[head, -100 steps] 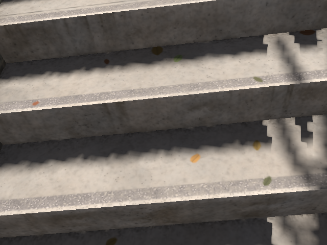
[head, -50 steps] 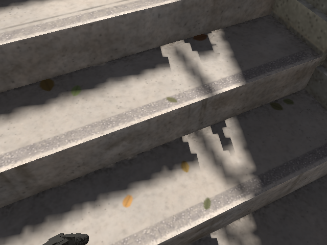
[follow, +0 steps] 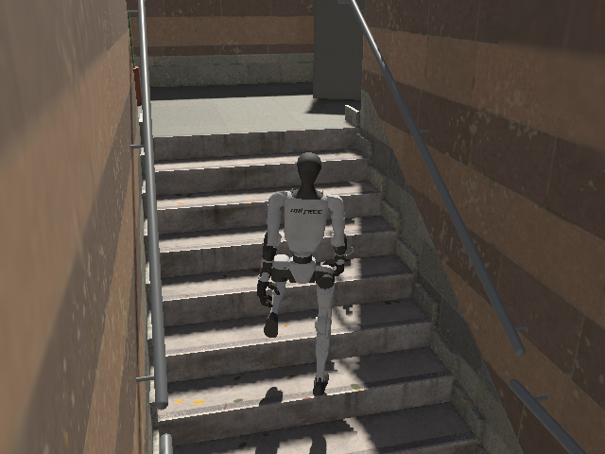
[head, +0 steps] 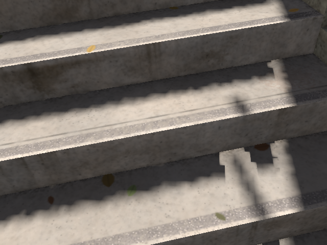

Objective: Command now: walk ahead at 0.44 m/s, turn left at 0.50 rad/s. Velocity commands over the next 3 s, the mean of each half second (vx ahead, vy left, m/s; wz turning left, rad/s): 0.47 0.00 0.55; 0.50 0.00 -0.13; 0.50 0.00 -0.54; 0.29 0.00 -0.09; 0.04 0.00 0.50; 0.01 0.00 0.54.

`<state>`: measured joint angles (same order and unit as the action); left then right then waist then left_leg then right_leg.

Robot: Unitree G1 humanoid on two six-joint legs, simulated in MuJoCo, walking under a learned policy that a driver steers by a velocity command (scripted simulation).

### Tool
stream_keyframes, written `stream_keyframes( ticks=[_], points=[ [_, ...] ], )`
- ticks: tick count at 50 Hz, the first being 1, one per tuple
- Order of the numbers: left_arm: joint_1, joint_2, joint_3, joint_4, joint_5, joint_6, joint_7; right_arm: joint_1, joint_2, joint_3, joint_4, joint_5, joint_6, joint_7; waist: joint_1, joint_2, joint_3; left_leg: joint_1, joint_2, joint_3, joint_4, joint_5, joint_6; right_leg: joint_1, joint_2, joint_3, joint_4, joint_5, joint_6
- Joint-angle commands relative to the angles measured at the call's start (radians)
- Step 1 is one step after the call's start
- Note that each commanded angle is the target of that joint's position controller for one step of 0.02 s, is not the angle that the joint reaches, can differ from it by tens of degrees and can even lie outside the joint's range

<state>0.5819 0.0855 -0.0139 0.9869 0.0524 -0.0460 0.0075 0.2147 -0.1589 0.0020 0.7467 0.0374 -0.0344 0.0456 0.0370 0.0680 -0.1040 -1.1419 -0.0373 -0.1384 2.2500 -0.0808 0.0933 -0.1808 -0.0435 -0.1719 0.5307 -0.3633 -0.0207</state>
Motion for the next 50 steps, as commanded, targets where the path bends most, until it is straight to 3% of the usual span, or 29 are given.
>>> stream_keyframes(
  ticks=[1,5,6,8,10,12,13,14,15,16,17,18,20,23,25,28,32,34,36,38,39,40,41,42,43,44,46,48,50],
  points=[
    [-0.018,0.039,-0.017,-0.023,0.018,-0.015,-0.005,-0.14,0.091,0.057,-0.12,-0.01,0.011,0.0,-0.02,-0.133,0.243,-0.343,0.038,0.012,0.1,0.037,-0.004,-0.046,-0.249,0.164,-0.262,0.157,-0.041],
    [0.021,0.093,-0.021,-0.005,-0.008,-0.024,0.033,-0.304,0.065,0.075,-0.224,-0.008,0.015,-0.026,0.008,-0.17,0.241,-0.261,0.087,0.132,-0.261,0.089,-0.045,-0.107,-0.221,0.094,-0.376,0.141,-0.039],
    [0.055,0.162,-0.002,0.013,-0.02,-0.019,0.053,-0.35,0.099,0.098,-0.252,0.0,0.019,-0.022,0.013,-0.228,0.221,-0.239,0.145,0.195,-0.339,-0.056,-0.043,-0.046,-0.266,0.109,-0.499,0.234,-0.077],
    [0.12,0.187,0.016,0.044,-0.05,0.016,0.076,-0.49,0.094,0.111,-0.298,-0.009,0.014,0.002,0.054,-0.15,0.22,-0.196,0.177,0.273,-0.598,-0.196,-0.013,0.136,-0.269,0.044,-0.542,0.39,-0.073],
    [0.051,0.205,0.006,0.04,-0.06,0.006,0.061,-0.446,0.089,0.097,-0.276,-0.013,-0.006,0.026,-0.022,-0.159,0.107,0.274,0.056,0.451,-0.8,-0.268,0.07,0.077,-0.25,-0.091,-0.401,1.373,-0.082],
    [0.031,0.331,0.031,0.023,-0.05,-0.004,0.059,-0.218,-0.031,0.036,-0.237,-0.019,-0.012,0.022,-0.151,-0.386,-0.053,0.539,-0.068,0.432,-1.002,-0.446,0.131,0.247,-0.295,-0.044,-0.119,2.083,-0.131],
    [-0.05,0.351,0.041,-0.028,-0.051,-0.007,0.052,-0.079,-0.132,-0.009,-0.19,-0.025,-0.002,0.024,-0.219,-0.421,-0.128,0.693,-0.088,0.304,-1.221,-0.43,0.164,0.266,-0.271,-0.027,0.087,2.029,-0.122],
    [-0.1,0.319,0.038,-0.106,-0.037,-0.033,0.037,0.082,-0.222,-0.049,-0.147,-0.038,0.015,0.018,-0.258,-0.251,-0.232,1.078,0.033,-0.097,-1.364,-0.432,0.239,-0.113,-0.189,0.029,0.37,1.654,-0.084],
    [-0.185,0.2,0.012,-0.172,-0.025,-0.075,-0.007,0.184,-0.325,-0.082,-0.082,-0.047,0.034,-0.008,-0.209,0.16,-0.305,1.243,0.229,-0.705,-1.832,-0.719,0.34,-0.436,0.073,0.125,0.762,0.329,-0.03],
    [-0.213,0.198,0.038,-0.162,-0.041,-0.102,-0.053,0.196,-0.267,-0.066,-0.048,-0.081,0.029,-0.036,-0.173,0.114,-0.307,1.186,0.284,-0.894,-2.0,-0.77,0.269,-0.546,0.091,0.362,1.164,0.21,-0.041],
    [-0.299,0.148,0.032,-0.225,-0.058,-0.098,-0.069,0.173,-0.167,-0.035,-0.005,-0.086,0.02,-0.034,-0.121,0.036,-0.102,1.005,0.272,-0.788,-1.977,-0.73,0.19,-0.679,0.062,0.364,1.319,0.244,-0.071],
    [-0.41,0.124,0.016,-0.299,-0.043,-0.103,-0.069,0.141,-0.066,-0.008,0.028,-0.077,0.006,-0.017,-0.074,-0.059,0.058,0.821,0.236,-0.622,-1.917,-0.602,0.151,-0.771,0.042,0.317,1.413,0.269,-0.099],
    [-0.384,0.036,-0.022,-0.352,-0.011,-0.096,-0.062,0.083,-0.007,0.004,0.093,-0.068,-0.006,-0.001,0.025,-0.08,0.088,0.744,0.154,-0.397,-1.87,-0.365,0.073,-0.869,0.019,0.289,1.698,0.297,-0.14],
    [-0.294,-0.006,-0.061,-0.349,-0.035,-0.083,-0.063,0.06,0.029,0.018,0.127,-0.062,-0.001,0.018,0.103,-0.091,0.109,0.723,0.096,-0.127,-1.803,-0.18,0.011,-1.053,-0.028,0.259,1.72,0.335,-0.133],
    [-0.349,0.023,-0.072,-0.366,-0.03,-0.072,-0.056,0.03,0.016,0.024,0.121,-0.057,-0.007,0.015,0.114,-0.097,0.127,0.564,0.052,-0.022,-1.817,-0.161,-0.023,-1.004,-0.055,0.185,1.509,0.455,-0.094],
    [-0.492,-0.051,-0.101,-0.382,-0.045,-0.053,-0.03,0.2,-0.01,0.036,0.221,-0.083,-0.009,0.001,0.023,0.054,0.129,0.614,0.1,-0.097,-1.853,-0.14,-0.006,-1.196,-0.014,0.101,1.748,0.46,-0.05],
    [-0.795,-0.047,-0.132,-0.491,-0.08,-0.078,-0.025,0.43,-0.044,0.034,0.296,-0.046,0.003,-0.042,-0.134,0.047,0.139,0.881,0.173,-0.183,-1.959,-0.07,-0.029,-1.384,0.017,0.088,1.375,0.39,-0.048],
    [-0.916,-0.04,-0.137,-0.53,-0.067,-0.067,-0.021,0.485,-0.082,0.016,0.323,-0.033,0.005,-0.087,-0.154,0.026,0.099,0.999,0.261,-0.187,-2.155,0.053,0.01,-1.288,-0.029,0.002,1.214,0.253,-0.037],
    [-0.779,-0.035,-0.117,-0.467,-0.069,-0.063,-0.044,0.39,-0.068,0.024,0.343,-0.032,-0.001,-0.096,-0.058,0.091,-0.013,1.151,0.248,0.023,-2.099,0.687,0.001,-1.021,-0.005,-0.052,1.041,0.182,-0.091],
    [-0.797,0.064,-0.073,-0.479,-0.056,-0.08,-0.045,0.411,-0.092,0.026,0.356,-0.048,-0.023,-0.094,0.0,0.135,-0.186,1.005,0.196,0.136,-1.98,1.699,0.022,-0.406,0.158,-0.162,0.831,0.1,-0.141],
    [-0.614,0.145,-0.039,-0.419,-0.06,-0.061,-0.048,0.38,-0.186,0.007,0.343,-0.048,-0.036,-0.095,0.087,0.253,-0.171,1.168,0.283,0.069,-1.857,1.914,0.059,-0.398,0.14,-0.06,0.633,-0.015,-0.158],
    [-0.414,0.209,-0.005,-0.338,-0.042,-0.041,-0.061,0.255,-0.224,-0.001,0.309,-0.052,-0.036,-0.101,0.182,0.243,-0.204,1.253,0.322,0.057,-1.668,1.994,0.07,-0.313,0.116,0.077,0.482,-0.089,-0.188],
    [-0.235,0.255,0.018,-0.259,-0.018,-0.028,-0.081,0.213,-0.228,-0.004,0.26,-0.086,-0.049,-0.094,0.22,0.119,-0.277,1.111,0.265,0.056,-1.47,1.671,0.087,-0.059,0.065,0.307,0.384,-0.048,-0.232],
    [-0.126,0.296,0.038,-0.188,0.01,-0.002,-0.064,0.183,-0.106,0.008,0.208,-0.084,-0.073,-0.05,0.182,-0.324,-0.319,0.708,0.046,0.053,-1.041,0.766,0.039,0.206,-0.124,0.809,0.005,-0.131,-0.398],
    [-0.095,0.23,0.024,-0.14,0.031,0.03,-0.023,0.114,-0.075,0.01,0.185,-0.096,-0.109,0.014,0.148,-0.402,-0.29,0.518,-0.081,-0.054,-0.584,0.064,0.008,0.214,-0.198,1.188,-0.282,-0.196,-0.409],
    [-0.151,0.104,-0.009,-0.099,0.026,0.028,-0.012,0.039,-0.041,0.011,0.096,-0.068,-0.122,0.051,0.061,-0.255,-0.071,0.303,-0.057,-0.095,-0.29,0.016,0.029,0.05,-0.201,1.149,-0.294,-0.274,-0.342],
    [-0.241,0.006,-0.037,-0.045,-0.013,0.017,-0.032,-0.062,0.02,0.04,-0.036,-0.089,-0.116,0.055,-0.066,-0.014,0.107,0.09,-0.025,-0.042,0.056,-0.013,0.088,-0.164,-0.14,0.835,-0.192,-0.074,-0.234],
    [-0.31,-0.017,-0.043,-0.025,-0.017,0.015,-0.063,0.031,0.113,0.089,-0.054,-0.079,-0.112,0.042,-0.157,0.049,0.129,-0.024,0.027,-0.009,0.096,-0.006,0.11,-0.228,-0.033,0.498,-0.116,0.128,-0.13],
    [-0.357,-0.001,-0.044,-0.035,-0.011,0.017,-0.073,0.056,0.089,0.103,-0.065,-0.05,-0.108,0.029,-0.209,0.02,0.154,-0.068,0.087,0.06,-0.053,0.023,0.07,-0.342,0.004,0.335,-0.123,0.165,-0.092]
  ],
)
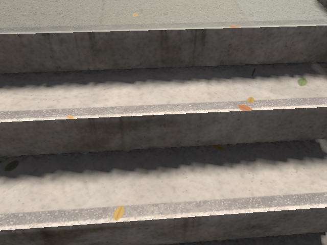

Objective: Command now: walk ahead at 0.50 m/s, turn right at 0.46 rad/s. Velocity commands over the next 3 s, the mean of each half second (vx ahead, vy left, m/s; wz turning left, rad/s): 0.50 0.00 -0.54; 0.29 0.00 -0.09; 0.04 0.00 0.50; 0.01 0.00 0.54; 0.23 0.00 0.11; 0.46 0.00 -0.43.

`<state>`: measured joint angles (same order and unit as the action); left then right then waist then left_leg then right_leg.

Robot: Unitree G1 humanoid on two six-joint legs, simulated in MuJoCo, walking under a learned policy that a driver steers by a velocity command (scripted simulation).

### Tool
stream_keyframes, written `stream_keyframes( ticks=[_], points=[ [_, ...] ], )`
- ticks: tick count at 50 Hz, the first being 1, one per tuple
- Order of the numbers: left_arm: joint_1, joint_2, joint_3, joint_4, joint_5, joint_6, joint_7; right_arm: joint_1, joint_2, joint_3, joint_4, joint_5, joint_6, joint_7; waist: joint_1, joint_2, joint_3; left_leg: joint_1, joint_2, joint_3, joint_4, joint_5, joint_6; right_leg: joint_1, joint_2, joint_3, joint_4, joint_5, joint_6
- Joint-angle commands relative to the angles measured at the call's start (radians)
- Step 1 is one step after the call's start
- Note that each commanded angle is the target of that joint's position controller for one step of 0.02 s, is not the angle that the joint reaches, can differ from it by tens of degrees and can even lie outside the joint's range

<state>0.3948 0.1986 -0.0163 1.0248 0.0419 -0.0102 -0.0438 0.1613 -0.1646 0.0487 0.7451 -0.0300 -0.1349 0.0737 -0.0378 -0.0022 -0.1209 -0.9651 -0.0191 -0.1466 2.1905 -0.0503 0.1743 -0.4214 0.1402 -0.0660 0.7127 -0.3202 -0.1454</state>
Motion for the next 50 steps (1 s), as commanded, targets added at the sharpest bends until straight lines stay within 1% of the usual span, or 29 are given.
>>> stream_keyframes(
  ticks=[1,4,8,10,11,12,14,15,16,17,18,19,20,22,25,28,30,33,36,37,38,39,40,41,42,43,44,46,50],
  points=[
    [-0.187,-0.099,-0.042,-0.083,-0.002,-0.027,-0.023,0.072,0.073,0.06,-0.079,0.013,-0.002,-0.01,-0.136,0.065,0.175,-0.185,0.086,0.119,-0.132,0.052,-0.038,-0.209,-0.145,0.173,-0.328,0.133,0.045],
    [0.012,-0.043,-0.04,-0.003,0.014,-0.032,-0.005,-0.175,0.159,0.103,-0.172,-0.01,0.015,-0.049,-0.028,-0.135,0.175,-0.346,0.078,0.262,0.052,0.051,-0.115,-0.182,-0.154,0.331,-0.382,0.169,-0.006],
    [0.247,0.003,-0.014,0.011,-0.036,-0.004,0.049,-0.423,0.124,0.119,-0.288,0.007,-0.03,-0.048,0.12,-0.076,0.101,-0.532,0.092,0.245,-0.311,-0.043,-0.161,0.209,-0.227,0.544,-0.418,0.234,-0.016],
    [0.277,0.017,0.01,-0.007,-0.047,0.002,0.099,-0.59,0.146,0.131,-0.359,-0.013,-0.026,-0.055,0.139,-0.073,0.066,-0.321,0.097,0.288,-0.61,-0.216,-0.187,0.245,-0.3,0.559,-0.605,0.378,-0.062],
    [0.206,0.009,0.015,-0.027,-0.054,-0.002,0.101,-0.52,0.115,0.105,-0.332,0.001,-0.025,-0.057,0.076,-0.133,0.014,-0.122,0.077,0.321,-0.784,-0.267,-0.159,0.286,-0.288,0.45,-0.592,0.612,-0.063],
    [0.144,0.027,0.017,-0.03,-0.034,-0.005,0.101,-0.389,0.081,0.074,-0.295,0.006,-0.029,-0.064,-0.015,-0.191,-0.1,0.21,-0.003,0.373,-0.867,-0.302,-0.121,0.243,-0.268,0.351,-0.528,1.117,-0.063],
    [0.104,0.141,0.043,-0.047,-0.031,-0.036,0.09,-0.125,-0.102,-0.021,-0.232,0.037,-0.024,-0.069,-0.162,-0.296,-0.245,0.508,-0.041,0.238,-1.064,-0.465,-0.071,0.421,-0.299,0.359,-0.284,1.751,-0.074],
    [-0.046,0.164,0.053,-0.098,-0.019,-0.062,0.083,0.104,-0.204,-0.065,-0.176,0.034,-0.022,-0.061,-0.281,-0.266,-0.329,0.749,0.051,0.004,-1.172,-0.499,-0.003,0.328,-0.27,0.372,-0.021,1.771,-0.08],
    [-0.068,0.068,0.048,-0.156,-0.029,-0.089,0.049,0.271,-0.275,-0.094,-0.095,-0.018,-0.008,-0.068,-0.243,0.127,-0.464,1.092,0.259,-0.452,-1.454,-0.517,0.12,-0.009,-0.132,0.331,0.328,1.346,-0.06],
    [-0.112,-0.035,0.03,-0.175,-0.007,-0.103,0.017,0.253,-0.263,-0.1,-0.077,-0.044,0.028,-0.107,-0.221,0.47,-0.48,1.142,0.458,-1.001,-1.838,-0.538,0.252,-0.314,0.046,0.356,0.918,0.246,0.025],
    [-0.162,-0.017,0.04,-0.246,-0.015,-0.105,-0.021,0.184,-0.147,-0.076,-0.042,-0.017,0.053,-0.127,-0.146,0.323,-0.251,0.943,0.44,-0.887,-1.852,-0.574,0.173,-0.436,-0.006,0.416,1.136,0.198,0.013],
    [-0.253,-0.046,0.025,-0.334,-0.03,-0.077,-0.026,0.126,-0.01,-0.044,0.016,0.009,0.07,-0.131,-0.069,0.198,-0.008,0.731,0.426,-0.641,-1.779,-0.61,0.124,-0.563,-0.039,0.322,1.273,0.13,0.03],
    [-0.242,-0.063,0.015,-0.365,-0.034,-0.053,-0.027,0.088,0.109,-0.016,0.077,0.006,0.071,-0.121,0.019,0.039,0.135,0.541,0.376,-0.39,-1.71,-0.567,0.052,-0.577,-0.083,0.262,1.286,0.158,-0.005],
    [-0.096,-0.095,0.0,-0.345,-0.062,-0.018,-0.02,0.045,0.181,-0.003,0.146,-0.012,0.057,-0.096,0.129,-0.007,0.183,0.428,0.325,-0.131,-1.738,-0.435,-0.054,-0.585,-0.122,0.248,1.393,0.156,-0.029],
    [-0.117,-0.149,-0.036,-0.382,-0.087,-0.013,-0.001,0.082,0.095,-0.026,0.2,-0.009,0.055,-0.068,0.153,-0.006,0.217,0.429,0.288,0.128,-1.817,-0.258,-0.115,-0.684,-0.179,0.227,1.25,0.242,-0.02],
    [-0.216,-0.057,-0.026,-0.443,-0.03,-0.01,0.016,0.05,-0.03,-0.039,0.166,-0.024,0.031,-0.081,0.148,0.034,0.166,0.362,0.236,0.294,-1.876,-0.158,-0.055,-0.545,-0.18,0.141,0.969,0.446,0.068],
    [-0.213,-0.026,-0.009,-0.437,-0.046,-0.008,0.024,0.101,-0.103,-0.053,0.154,-0.028,0.022,-0.092,0.118,0.061,0.086,0.541,0.277,0.277,-1.887,-0.125,-0.037,-0.564,-0.211,0.122,0.943,0.464,0.096],
    [-0.384,-0.035,-0.022,-0.458,-0.056,-0.002,0.018,0.178,-0.125,-0.066,0.129,0.003,0.054,-0.103,0.011,0.015,0.096,0.696,0.291,0.302,-1.906,0.015,-0.046,-0.485,-0.261,0.044,0.577,0.398,0.09],
    [-0.474,-0.012,-0.013,-0.474,-0.056,-0.012,0.0,0.268,-0.174,-0.077,0.141,0.032,0.072,-0.129,-0.036,0.125,0.104,0.809,0.32,0.224,-1.935,0.354,-0.01,-0.194,-0.201,-0.067,0.165,0.233,0.106],
    [-0.462,-0.024,-0.016,-0.478,-0.041,-0.012,0.004,0.316,-0.239,-0.1,0.187,0.046,0.088,-0.129,-0.025,0.177,0.119,0.931,0.342,0.184,-1.937,0.507,-0.012,-0.194,-0.148,-0.111,0.058,-0.005,0.104],
    [-0.364,0.026,0.011,-0.439,-0.027,-0.021,0.001,0.304,-0.234,-0.096,0.198,0.046,0.107,-0.12,0.025,0.108,0.093,1.059,0.258,0.244,-1.745,0.784,-0.047,-0.12,-0.095,-0.128,-0.119,0.055,0.081],
    [-0.214,0.081,0.037,-0.376,-0.018,-0.027,0.004,0.287,-0.213,-0.093,0.18,0.057,0.097,-0.111,0.069,0.104,0.025,1.044,0.226,0.226,-1.588,0.798,-0.087,0.089,-0.11,-0.054,-0.372,0.451,0.065],
    [-0.066,0.124,0.061,-0.31,-0.01,-0.023,0.028,0.214,-0.199,-0.087,0.166,0.059,0.066,-0.094,0.133,0.196,-0.006,0.866,0.172,0.224,-1.424,0.551,-0.116,0.34,-0.184,0.022,-0.491,0.634,0.061],
    [0.062,0.253,0.083,-0.254,0.041,0.001,0.051,0.227,-0.047,-0.056,0.153,0.004,0.024,-0.062,0.121,-0.124,-0.106,0.308,0.046,0.254,-0.989,-0.402,-0.179,0.851,-0.446,0.222,-0.148,1.683,-0.011],
    [0.193,0.244,0.081,-0.262,0.081,0.002,0.063,0.3,-0.002,-0.054,0.191,0.046,-0.009,-0.049,0.18,-0.187,-0.335,0.12,-0.017,0.037,-0.577,-0.592,-0.22,0.968,-0.649,0.374,-0.157,1.884,-0.197],
    [0.168,0.218,0.083,-0.261,0.078,0.005,0.062,0.214,-0.042,-0.081,0.173,0.078,-0.002,-0.053,0.199,-0.108,-0.336,0.038,0.0,-0.012,-0.318,-0.57,-0.224,0.859,-0.654,0.36,-0.233,1.544,-0.232],
    [0.061,0.174,0.078,-0.256,0.044,0.009,0.06,0.138,-0.03,-0.082,0.138,0.087,0.022,-0.063,0.147,-0.096,-0.234,-0.057,0.023,0.034,-0.191,-0.537,-0.221,0.759,-0.599,0.314,-0.271,1.18,-0.195],
    [-0.077,0.039,0.042,-0.225,0.0,0.017,0.065,0.003,0.04,-0.055,0.039,0.071,0.074,-0.081,0.076,-0.073,-0.054,-0.164,0.053,0.062,-0.041,-0.511,-0.207,0.533,-0.544,0.21,-0.372,0.72,-0.082],
    [-0.109,0.029,0.031,-0.162,0.0,0.011,0.092,-0.019,0.115,0.002,-0.107,0.066,0.129,-0.091,-0.004,-0.081,0.101,-0.355,0.051,0.001,0.223,-0.45,-0.155,0.333,-0.568,0.125,-0.477,0.406,-0.006]
  ],
)
Over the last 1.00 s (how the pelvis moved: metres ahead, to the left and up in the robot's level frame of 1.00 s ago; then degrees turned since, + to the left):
0.54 0.11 0.32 10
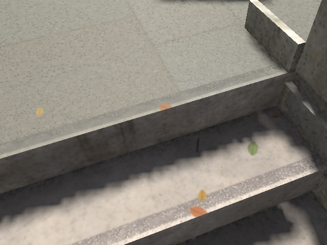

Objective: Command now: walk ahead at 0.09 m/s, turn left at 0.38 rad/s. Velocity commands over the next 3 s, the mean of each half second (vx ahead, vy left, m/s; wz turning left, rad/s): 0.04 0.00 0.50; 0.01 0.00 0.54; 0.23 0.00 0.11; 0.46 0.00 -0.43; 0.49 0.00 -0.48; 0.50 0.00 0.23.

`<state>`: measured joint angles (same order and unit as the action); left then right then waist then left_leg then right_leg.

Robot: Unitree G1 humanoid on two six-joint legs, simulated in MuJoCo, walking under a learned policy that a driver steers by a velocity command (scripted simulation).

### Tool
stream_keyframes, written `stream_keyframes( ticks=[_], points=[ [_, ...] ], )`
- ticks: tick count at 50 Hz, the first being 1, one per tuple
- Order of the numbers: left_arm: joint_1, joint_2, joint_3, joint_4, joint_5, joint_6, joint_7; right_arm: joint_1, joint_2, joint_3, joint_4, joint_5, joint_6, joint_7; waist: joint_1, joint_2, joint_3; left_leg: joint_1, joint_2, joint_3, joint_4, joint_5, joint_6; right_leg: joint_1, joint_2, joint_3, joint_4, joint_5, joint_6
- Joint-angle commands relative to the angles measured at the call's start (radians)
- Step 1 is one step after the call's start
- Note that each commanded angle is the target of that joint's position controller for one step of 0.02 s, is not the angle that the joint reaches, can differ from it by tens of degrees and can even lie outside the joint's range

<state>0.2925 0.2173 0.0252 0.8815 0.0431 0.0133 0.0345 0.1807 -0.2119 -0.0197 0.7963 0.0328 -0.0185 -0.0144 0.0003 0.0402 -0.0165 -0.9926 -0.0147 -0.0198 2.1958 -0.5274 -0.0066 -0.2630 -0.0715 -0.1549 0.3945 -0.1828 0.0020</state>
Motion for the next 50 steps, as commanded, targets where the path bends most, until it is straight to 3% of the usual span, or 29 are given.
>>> stream_keyframes(
  ticks=[1,3,4,5,6,7,8,10,11,12,13,14,15,16,18,20,23,27,30,32,38,41,43,45,46,47,48,49,50],
  points=[
    [-0.039,0.01,-0.017,-0.021,0.006,-0.003,0.018,-0.064,0.166,0.087,-0.22,-0.005,0.011,-0.002,-0.08,-0.122,0.02,-0.348,0.062,-0.135,0.163,0.084,0.032,0.098,-0.335,0.167,-0.156,0.237,-0.13],
    [-0.098,0.049,-0.015,-0.041,0.019,0.014,0.025,-0.126,0.115,0.091,-0.282,-0.041,0.005,-0.004,-0.088,-0.116,0.017,-0.193,0.064,0.001,-0.164,0.283,0.001,-0.089,-0.213,0.008,-0.196,0.17,-0.124],
    [-0.105,0.096,-0.013,-0.033,0.017,0.015,0.04,-0.186,0.096,0.096,-0.331,-0.055,-0.002,-0.002,-0.104,-0.182,-0.008,-0.097,0.099,0.015,-0.276,0.259,-0.009,-0.138,-0.2,-0.017,-0.252,0.23,-0.142],
    [-0.1,0.165,0.009,-0.026,-0.003,0.024,0.05,-0.2,0.095,0.112,-0.345,-0.06,0.001,-0.004,-0.111,-0.219,-0.035,0.052,0.105,0.103,-0.524,0.169,-0.007,-0.16,-0.147,-0.079,-0.328,0.225,-0.154],
    [-0.057,0.226,0.034,-0.024,-0.022,0.021,0.051,-0.255,0.103,0.109,-0.361,-0.044,0.004,-0.007,-0.087,-0.245,-0.051,0.142,0.113,0.115,-0.598,0.062,0.009,-0.109,-0.179,-0.058,-0.354,0.319,-0.165],
    [-0.007,0.237,0.044,-0.005,-0.029,0.018,0.04,-0.233,0.076,0.097,-0.324,-0.032,0.017,-0.006,-0.062,-0.19,-0.071,0.2,0.078,0.214,-0.649,-0.016,0.029,-0.03,-0.2,-0.086,-0.332,0.46,-0.183],
    [0.014,0.262,0.051,-0.01,-0.023,0.015,0.03,-0.147,0.068,0.083,-0.285,-0.038,0.027,-0.006,-0.071,-0.185,-0.112,0.273,0.048,0.234,-0.607,0.016,0.056,0.055,-0.252,-0.084,-0.241,0.859,-0.201],
    [-0.023,0.275,0.056,-0.045,-0.051,0.012,0.025,-0.017,-0.003,0.046,-0.259,-0.037,0.029,-0.004,-0.103,-0.258,-0.205,0.326,-0.023,0.162,-0.857,-0.048,0.117,0.28,-0.244,-0.083,-0.001,1.462,-0.169],
    [-0.004,0.259,0.049,-0.05,-0.063,0.008,0.016,0.018,-0.06,0.021,-0.256,-0.044,0.023,0.007,-0.117,-0.239,-0.246,0.405,-0.047,0.077,-1.062,-0.007,0.152,0.324,-0.235,-0.06,0.153,1.482,-0.146],
    [0.03,0.249,0.05,-0.093,-0.028,-0.006,0.004,0.048,-0.208,-0.031,-0.263,-0.057,0.033,0.009,-0.106,0.019,-0.292,0.629,0.078,-0.317,-1.206,0.358,0.244,0.051,-0.15,-0.034,0.45,1.137,-0.079],
    [-0.057,0.136,0.024,-0.136,0.001,-0.021,-0.031,0.106,-0.283,-0.058,-0.264,-0.096,0.063,-0.011,-0.137,0.34,-0.409,0.828,0.239,-0.864,-1.727,0.265,0.403,-0.31,0.102,0.099,0.886,-0.144,0.015],
    [-0.068,0.096,0.028,-0.134,-0.039,-0.028,-0.06,-0.008,-0.268,-0.041,-0.295,-0.144,0.054,-0.014,-0.085,0.203,-0.376,0.692,0.309,-0.999,-1.855,0.186,0.384,-0.388,0.147,0.327,1.327,-0.21,0.021],
    [-0.127,0.042,0.014,-0.181,-0.044,-0.013,-0.065,-0.105,-0.17,-0.012,-0.294,-0.112,0.043,-0.011,-0.035,0.139,-0.233,0.514,0.253,-0.842,-1.807,0.019,0.3,-0.474,0.114,0.349,1.451,-0.142,0.008],
    [-0.17,0.029,0.004,-0.223,-0.04,-0.004,-0.046,-0.141,-0.091,0.002,-0.256,-0.069,0.031,-0.003,0.005,0.089,-0.032,0.376,0.199,-0.674,-1.747,-0.112,0.222,-0.564,0.09,0.316,1.459,-0.108,-0.008],
    [-0.092,0.0,-0.012,-0.244,-0.015,-0.002,-0.006,-0.173,-0.029,0.009,-0.189,-0.036,0.03,0.003,0.094,0.057,0.059,0.249,0.09,-0.437,-1.616,-0.173,0.116,-0.564,0.055,0.255,1.458,0.009,-0.028],
    [-0.051,0.002,-0.019,-0.247,-0.017,-0.012,0.0,-0.121,-0.013,0.013,-0.182,-0.047,0.02,-0.004,0.085,0.021,0.018,0.322,0.064,-0.384,-1.592,-0.032,0.123,-0.583,0.064,0.235,1.497,0.116,-0.043],
    [-0.049,-0.016,-0.036,-0.275,-0.018,-0.017,0.012,-0.047,-0.053,0.011,-0.2,-0.047,0.023,-0.018,0.062,0.043,-0.049,0.478,0.029,-0.322,-1.591,0.139,0.113,-0.646,0.05,0.24,1.368,0.193,-0.022],
    [-0.112,-0.005,-0.038,-0.337,-0.02,0.003,0.031,-0.024,-0.1,0.004,-0.262,-0.046,0.071,-0.062,0.021,0.1,-0.081,0.627,0.044,-0.422,-1.683,0.235,0.119,-0.705,0.069,0.216,1.221,0.107,0.081],
    [-0.185,-0.001,-0.038,-0.381,-0.049,0.003,0.043,0.019,-0.111,0.002,-0.314,-0.062,0.108,-0.101,-0.027,0.094,-0.098,0.753,0.108,-0.567,-1.745,0.239,0.178,-0.745,0.086,0.27,1.144,-0.064,0.153],
    [-0.154,0.046,-0.013,-0.357,-0.038,-0.003,0.046,-0.032,-0.119,-0.015,-0.357,-0.059,0.086,-0.089,-0.028,0.07,-0.117,0.799,0.125,-0.584,-1.772,0.212,0.154,-0.739,0.068,0.283,1.127,-0.047,0.149],
    [-0.114,-0.019,-0.028,-0.349,-0.041,-0.001,0.032,-0.123,-0.054,0.001,-0.403,-0.041,0.093,-0.073,0.002,0.07,-0.065,0.678,0.051,-0.516,-1.76,0.246,0.188,-0.535,0.104,0.221,0.931,-0.032,0.118],
    [-0.132,0.005,-0.024,-0.351,-0.051,-0.015,0.025,-0.105,-0.052,-0.01,-0.414,-0.043,0.083,-0.056,-0.028,0.112,-0.055,0.69,0.073,-0.545,-1.763,0.328,0.212,-0.404,0.108,0.202,0.657,-0.151,0.101],
    [-0.094,0.044,-0.008,-0.335,-0.069,-0.024,0.016,-0.084,-0.066,-0.021,-0.401,-0.032,0.077,-0.044,-0.034,0.158,-0.069,0.753,0.094,-0.568,-1.745,0.519,0.221,-0.286,0.099,0.213,0.4,-0.24,0.077],
    [-0.017,0.08,0.019,-0.286,-0.083,-0.037,0.003,-0.083,-0.067,-0.023,-0.375,-0.016,0.07,-0.034,0.01,0.165,-0.076,0.79,0.07,-0.53,-1.684,0.626,0.196,-0.101,0.077,0.196,0.056,-0.064,0.043],
    [-0.05,0.095,0.03,-0.276,-0.07,-0.042,0.0,-0.061,-0.048,-0.021,-0.363,-0.017,0.061,-0.021,-0.011,0.096,-0.081,0.723,0.022,-0.462,-1.601,0.495,0.165,0.015,0.055,0.203,-0.002,0.054,0.028],
    [-0.076,0.123,0.036,-0.294,-0.024,-0.048,-0.005,-0.023,0.008,-0.009,-0.345,-0.025,0.049,-0.006,-0.026,-0.127,-0.11,0.53,-0.086,-0.322,-1.381,0.159,0.094,0.198,-0.093,0.346,0.023,0.359,-0.022],
    [-0.083,0.135,0.038,-0.338,0.029,-0.043,0.004,-0.013,-0.03,-0.021,-0.331,-0.005,0.034,-0.003,-0.017,-0.349,-0.116,0.359,-0.171,-0.2,-1.23,-0.137,0.007,0.204,-0.278,0.584,-0.009,0.597,-0.229],
    [-0.075,0.105,0.04,-0.368,0.033,-0.051,0.008,-0.032,-0.133,-0.052,-0.318,-0.005,0.032,-0.005,0.019,-0.293,-0.145,0.367,-0.112,-0.157,-0.994,-0.161,-0.073,0.125,-0.357,0.675,-0.022,0.482,-0.347],
    [-0.086,0.066,0.029,-0.371,0.012,-0.041,0.021,-0.067,-0.142,-0.056,-0.304,0.003,0.038,-0.011,0.03,-0.203,-0.096,0.331,-0.065,-0.138,-0.853,-0.093,-0.112,0.09,-0.304,0.618,-0.013,0.28,-0.33]
  ],
)
Over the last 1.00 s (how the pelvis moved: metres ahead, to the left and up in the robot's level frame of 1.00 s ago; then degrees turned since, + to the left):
0.43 -0.10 0.21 -17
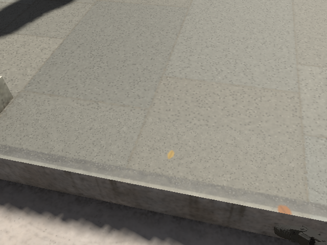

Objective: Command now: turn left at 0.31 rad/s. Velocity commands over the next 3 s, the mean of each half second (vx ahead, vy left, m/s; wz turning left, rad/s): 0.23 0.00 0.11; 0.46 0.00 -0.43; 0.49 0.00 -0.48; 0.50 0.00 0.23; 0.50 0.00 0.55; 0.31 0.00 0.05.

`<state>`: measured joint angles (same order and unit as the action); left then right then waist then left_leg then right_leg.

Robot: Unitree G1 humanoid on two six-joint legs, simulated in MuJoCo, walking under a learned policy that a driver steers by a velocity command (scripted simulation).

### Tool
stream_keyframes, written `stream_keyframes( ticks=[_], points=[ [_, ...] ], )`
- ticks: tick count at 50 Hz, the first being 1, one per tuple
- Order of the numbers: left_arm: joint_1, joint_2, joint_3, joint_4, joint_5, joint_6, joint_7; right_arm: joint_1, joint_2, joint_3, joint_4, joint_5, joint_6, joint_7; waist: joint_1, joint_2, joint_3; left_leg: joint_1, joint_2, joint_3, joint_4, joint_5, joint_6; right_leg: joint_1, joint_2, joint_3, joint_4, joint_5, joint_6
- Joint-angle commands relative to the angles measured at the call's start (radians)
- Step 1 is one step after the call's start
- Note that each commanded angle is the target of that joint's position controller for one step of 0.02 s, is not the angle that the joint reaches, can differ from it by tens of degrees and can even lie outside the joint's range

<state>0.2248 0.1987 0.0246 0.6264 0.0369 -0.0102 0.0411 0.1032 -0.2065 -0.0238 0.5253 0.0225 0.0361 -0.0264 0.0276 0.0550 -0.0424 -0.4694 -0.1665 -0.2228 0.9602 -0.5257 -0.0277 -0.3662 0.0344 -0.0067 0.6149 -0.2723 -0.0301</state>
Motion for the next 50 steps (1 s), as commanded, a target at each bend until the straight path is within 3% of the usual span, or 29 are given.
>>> stream_keyframes(
  ticks=[1,3,7,11,14,18,19,20,21,22,23,24,27,30,32,34,36,38,39,40,41,42,43,44,45,46,47,48,50],
  points=[
    [-0.012,0.066,0.019,-0.114,-0.01,-0.004,0.025,-0.011,-0.108,-0.04,-0.027,0.007,-0.006,-0.001,0.0,-0.145,-0.045,-0.233,0.111,0.056,0.435,-0.023,-0.098,0.19,-0.341,0.419,-0.228,0.179,-0.246],
    [-0.004,0.069,0.005,-0.09,-0.028,0.024,0.042,-0.064,-0.024,-0.007,-0.045,0.004,0.001,-0.005,0.001,-0.139,0.025,-0.293,0.114,0.067,0.41,0.071,-0.124,0.175,-0.24,0.333,-0.248,-0.038,-0.21],
    [0.116,0.083,0.005,-0.058,-0.021,0.054,0.034,-0.014,0.006,0.019,-0.003,0.021,-0.016,0.004,0.028,-0.191,0.002,-0.267,0.151,0.209,0.128,0.032,-0.137,0.249,-0.21,0.331,-0.347,-0.317,-0.225],
    [0.145,0.161,0.04,-0.025,-0.027,0.023,-0.004,0.018,-0.037,-0.003,0.067,0.024,-0.044,0.004,0.052,-0.238,0.031,-0.094,0.163,0.271,-0.035,0.074,-0.059,0.209,-0.267,0.346,-0.432,-0.339,-0.241],
    [0.122,0.155,0.041,-0.007,-0.023,-0.01,-0.005,0.045,-0.049,-0.009,0.089,-0.001,-0.071,0.008,0.037,-0.226,0.101,-0.028,0.19,0.241,-0.124,0.19,0.005,0.147,-0.287,0.319,-0.463,-0.255,-0.248],
    [0.161,0.141,0.029,0.06,-0.055,-0.019,-0.022,0.11,-0.027,-0.011,0.132,-0.003,-0.089,0.023,0.003,-0.171,0.129,0.192,0.141,0.318,-0.498,0.22,0.093,0.126,-0.249,0.238,-0.414,-0.165,-0.256],
    [0.154,0.133,0.026,0.075,-0.041,-0.024,-0.028,0.162,-0.046,-0.025,0.164,-0.005,-0.083,0.031,-0.028,-0.144,0.121,0.303,0.136,0.302,-0.565,0.289,0.101,0.076,-0.226,0.204,-0.349,-0.136,-0.239],
    [0.112,0.111,0.015,0.074,-0.038,-0.036,-0.038,0.285,-0.082,-0.044,0.194,-0.002,-0.083,0.033,-0.094,-0.098,0.077,0.482,0.188,0.218,-0.611,0.339,0.115,-0.042,-0.173,0.149,-0.168,-0.023,-0.208],
    [0.031,0.042,-0.008,0.049,-0.039,-0.06,-0.054,0.456,-0.167,-0.067,0.222,-0.017,-0.079,0.032,-0.169,0.076,-0.007,0.725,0.362,-0.034,-0.64,0.426,0.149,-0.295,-0.06,0.043,0.232,-0.047,-0.136],
    [0.106,0.02,-0.014,0.072,-0.076,-0.079,-0.048,0.544,-0.26,-0.09,0.222,-0.046,-0.079,0.025,-0.179,0.234,-0.117,0.774,0.575,-0.404,-0.732,0.211,0.304,-0.479,0.023,0.044,0.65,-0.199,-0.058],
    [0.148,0.058,0.0,0.105,-0.096,-0.083,-0.049,0.511,-0.178,-0.074,0.218,-0.064,-0.096,0.024,-0.157,0.097,-0.075,0.688,0.617,-0.473,-0.763,-0.051,0.373,-0.577,0.003,0.172,0.981,-0.189,-0.021],
    [0.093,0.05,-0.001,0.093,-0.101,-0.083,-0.055,0.408,-0.121,-0.049,0.223,-0.051,-0.1,0.023,-0.111,0.087,0.07,0.625,0.584,-0.36,-0.763,-0.055,0.343,-0.758,0.002,0.199,1.236,-0.117,-0.011],
    [-0.021,-0.045,-0.044,0.032,-0.095,-0.076,-0.064,0.389,0.057,0.017,0.293,-0.061,-0.09,0.036,-0.067,-0.002,0.15,0.572,0.479,-0.054,-0.669,0.277,0.208,-1.063,0.004,0.194,1.712,-0.059,-0.035],
    [-0.036,-0.152,-0.094,-0.011,-0.091,-0.061,-0.092,0.46,0.064,0.029,0.384,-0.073,-0.076,0.037,-0.032,0.021,0.141,0.432,0.457,0.094,-0.655,0.366,0.137,-1.168,-0.008,0.165,1.908,0.005,-0.071],
    [-0.127,-0.157,-0.118,-0.091,-0.083,-0.045,-0.092,0.352,0.062,0.046,0.379,-0.071,-0.072,0.039,0.022,0.006,0.212,0.145,0.371,0.248,-0.719,0.365,0.064,-1.073,-0.029,0.102,1.661,0.143,-0.066],
    [-0.324,-0.136,-0.135,-0.168,-0.058,-0.042,-0.077,0.34,0.047,0.064,0.399,-0.058,-0.091,0.014,-0.006,0.024,0.214,-0.116,0.327,0.305,-0.85,0.418,0.081,-0.864,-0.027,-0.024,1.387,0.263,-0.034],
    [-0.364,-0.106,-0.152,-0.22,-0.068,-0.051,-0.07,0.39,-0.042,0.057,0.44,-0.01,-0.116,-0.015,0.017,0.122,0.107,-0.119,0.341,0.351,-1.014,0.751,0.111,-0.502,-0.089,-0.175,1.039,0.165,-0.041],
    [-0.31,-0.02,-0.109,-0.162,-0.061,-0.053,-0.061,0.504,-0.136,0.043,0.48,0.006,-0.131,-0.017,0.035,0.084,-0.116,0.163,0.353,0.422,-0.798,1.992,0.114,-0.198,0.047,-0.33,0.902,0.033,-0.126],
    [-0.207,-0.007,-0.093,-0.137,-0.044,-0.041,-0.069,0.502,-0.264,0.005,0.479,0.009,-0.127,-0.03,0.081,0.221,-0.12,0.387,0.433,0.38,-0.687,2.269,0.14,-0.239,0.055,-0.3,0.738,-0.164,-0.144],
    [-0.099,0.046,-0.066,-0.097,-0.034,-0.031,-0.079,0.451,-0.264,0.001,0.458,0.002,-0.106,-0.04,0.121,0.25,-0.151,0.61,0.491,0.332,-0.527,2.393,0.15,-0.276,0.083,-0.255,0.573,-0.263,-0.169],
    [-0.036,0.106,-0.035,-0.076,-0.031,-0.024,-0.098,0.395,-0.248,0.0,0.419,-0.021,-0.089,-0.041,0.152,0.249,-0.176,0.668,0.47,0.339,-0.327,2.283,0.151,-0.191,0.095,-0.143,0.349,-0.224,-0.202],
    [0.105,0.197,0.007,-0.039,-0.01,-0.017,-0.111,0.367,-0.221,0.0,0.338,-0.061,-0.112,-0.028,0.195,0.043,-0.312,0.326,0.407,0.272,-0.079,1.987,0.156,0.23,-0.021,0.221,0.292,-0.086,-0.288],
    [0.174,0.254,0.024,0.014,-0.002,0.015,-0.085,0.261,-0.089,0.02,0.257,-0.054,-0.146,0.025,0.15,-0.355,-0.325,-0.081,0.104,0.234,0.378,0.597,0.101,0.404,-0.193,0.793,-0.161,-0.309,-0.419],
    [0.214,0.184,0.006,0.069,0.026,0.007,-0.051,0.219,-0.076,0.005,0.248,-0.046,-0.185,0.079,0.108,-0.295,-0.286,-0.233,0.062,0.023,0.815,0.391,0.113,0.331,-0.244,1.021,-0.361,-0.377,-0.385],
    [0.227,0.119,-0.003,0.14,0.001,0.0,-0.051,0.125,-0.028,0.01,0.184,-0.031,-0.193,0.099,0.06,-0.174,-0.098,-0.404,0.085,0.021,1.026,0.387,0.138,0.221,-0.264,0.963,-0.381,-0.377,-0.309],
    [0.19,0.021,-0.026,0.169,-0.016,-0.012,-0.068,0.047,0.017,0.03,0.126,-0.04,-0.188,0.105,0.007,-0.05,0.042,-0.498,0.107,0.05,1.129,0.378,0.161,0.079,-0.219,0.787,-0.299,-0.312,-0.272],
    [0.135,-0.039,-0.045,0.189,-0.021,-0.02,-0.076,0.056,0.076,0.055,0.093,-0.06,-0.181,0.106,-0.055,-0.031,0.09,-0.596,0.126,0.074,1.274,0.365,0.186,0.018,-0.165,0.633,-0.251,-0.228,-0.23],
    [0.098,-0.085,-0.056,0.21,-0.015,-0.022,-0.083,0.114,0.109,0.074,0.094,-0.055,-0.172,0.107,-0.112,-0.022,0.088,-0.626,0.149,0.082,1.33,0.359,0.2,-0.016,-0.112,0.488,-0.228,-0.158,-0.187],
    [0.058,-0.089,-0.055,0.217,-0.02,-0.021,-0.101,0.184,0.128,0.098,0.106,-0.039,-0.171,0.107,-0.164,0.01,0.084,-0.711,0.193,0.13,1.289,0.393,0.186,-0.044,-0.077,0.292,-0.194,-0.021,-0.151]
  ],
)
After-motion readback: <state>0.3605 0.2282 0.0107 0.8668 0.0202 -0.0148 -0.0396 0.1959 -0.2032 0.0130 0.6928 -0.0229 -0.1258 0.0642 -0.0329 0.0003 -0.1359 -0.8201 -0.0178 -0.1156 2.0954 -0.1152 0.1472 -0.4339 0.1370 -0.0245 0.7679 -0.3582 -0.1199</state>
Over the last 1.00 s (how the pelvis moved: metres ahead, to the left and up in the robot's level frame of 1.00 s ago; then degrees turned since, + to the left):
0.17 0.02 0.15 32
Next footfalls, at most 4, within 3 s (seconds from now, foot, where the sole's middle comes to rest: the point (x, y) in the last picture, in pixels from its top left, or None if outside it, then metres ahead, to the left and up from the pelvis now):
0.42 left None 0.11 0.12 -0.76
0.82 right None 0.38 -0.06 -0.59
1.30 left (173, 153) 0.74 0.04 -0.42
1.82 right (265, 134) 0.82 -0.31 -0.42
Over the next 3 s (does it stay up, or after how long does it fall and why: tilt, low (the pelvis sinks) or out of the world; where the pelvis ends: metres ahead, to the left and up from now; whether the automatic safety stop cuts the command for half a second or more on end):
stays up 1.34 -0.26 0.35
